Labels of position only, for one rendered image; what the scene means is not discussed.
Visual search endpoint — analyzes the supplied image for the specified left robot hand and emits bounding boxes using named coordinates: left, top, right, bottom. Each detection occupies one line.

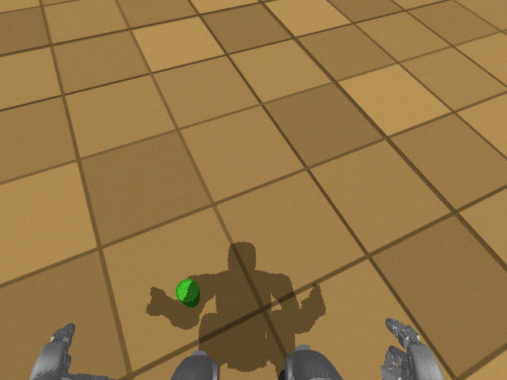
left=29, top=323, right=117, bottom=380

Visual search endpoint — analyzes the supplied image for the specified right robot hand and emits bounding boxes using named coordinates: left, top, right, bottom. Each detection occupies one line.
left=380, top=318, right=444, bottom=380

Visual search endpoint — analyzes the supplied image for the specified cup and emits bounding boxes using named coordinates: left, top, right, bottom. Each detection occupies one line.
left=176, top=279, right=200, bottom=307

